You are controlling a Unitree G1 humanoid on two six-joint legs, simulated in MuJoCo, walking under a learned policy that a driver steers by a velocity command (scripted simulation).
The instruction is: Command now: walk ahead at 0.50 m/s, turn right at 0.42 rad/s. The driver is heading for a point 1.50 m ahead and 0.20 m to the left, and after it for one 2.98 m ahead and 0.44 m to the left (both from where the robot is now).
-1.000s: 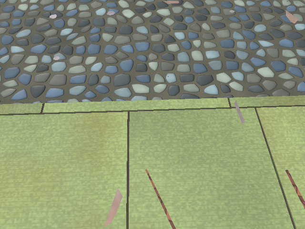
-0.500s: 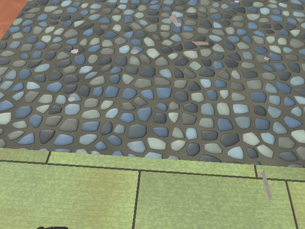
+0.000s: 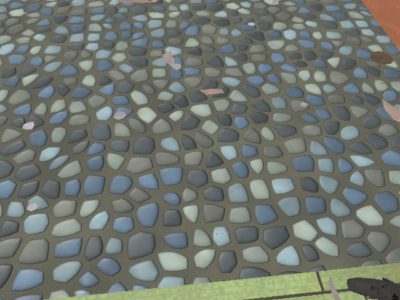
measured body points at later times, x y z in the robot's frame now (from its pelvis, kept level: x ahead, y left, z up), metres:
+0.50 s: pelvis +0.25 -0.05 +0.01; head +0.27 -0.06 +0.45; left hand +0.41 +0.21 -0.08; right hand +0.30 -0.33 -0.12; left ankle +0.15 +0.09 -0.65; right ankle +0.29 -0.16 -0.73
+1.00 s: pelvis +0.48 +0.05 +0.00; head +0.52 +0.08 +0.44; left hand +0.48 +0.35 -0.12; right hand +0.72 -0.15 -0.09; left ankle +0.52 +0.14 -0.73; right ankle +0.43 -0.13 -0.63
